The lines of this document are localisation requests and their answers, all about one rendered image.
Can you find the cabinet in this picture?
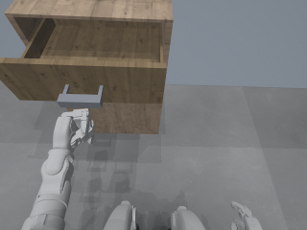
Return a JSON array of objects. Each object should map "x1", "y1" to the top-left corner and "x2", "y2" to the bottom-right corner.
[{"x1": 5, "y1": 0, "x2": 174, "y2": 134}]

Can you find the handle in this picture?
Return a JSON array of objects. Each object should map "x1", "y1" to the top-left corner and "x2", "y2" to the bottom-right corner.
[{"x1": 57, "y1": 84, "x2": 104, "y2": 108}]

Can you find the robot right hand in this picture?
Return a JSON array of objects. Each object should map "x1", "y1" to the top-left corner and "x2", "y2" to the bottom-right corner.
[{"x1": 230, "y1": 201, "x2": 263, "y2": 230}]

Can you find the left robot forearm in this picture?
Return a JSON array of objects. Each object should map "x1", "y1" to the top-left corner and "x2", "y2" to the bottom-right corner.
[{"x1": 21, "y1": 148, "x2": 75, "y2": 230}]

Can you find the drawer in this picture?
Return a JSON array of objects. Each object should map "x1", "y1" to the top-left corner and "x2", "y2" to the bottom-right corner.
[{"x1": 0, "y1": 18, "x2": 167, "y2": 104}]

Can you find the right robot shin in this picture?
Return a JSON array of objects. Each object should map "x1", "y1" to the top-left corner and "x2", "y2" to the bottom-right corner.
[{"x1": 177, "y1": 206, "x2": 187, "y2": 210}]

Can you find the left robot thigh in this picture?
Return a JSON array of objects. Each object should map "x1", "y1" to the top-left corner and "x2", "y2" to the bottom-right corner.
[{"x1": 103, "y1": 204, "x2": 137, "y2": 230}]

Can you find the robot left hand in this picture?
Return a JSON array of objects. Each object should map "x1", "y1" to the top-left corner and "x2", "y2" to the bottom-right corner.
[{"x1": 53, "y1": 108, "x2": 95, "y2": 153}]

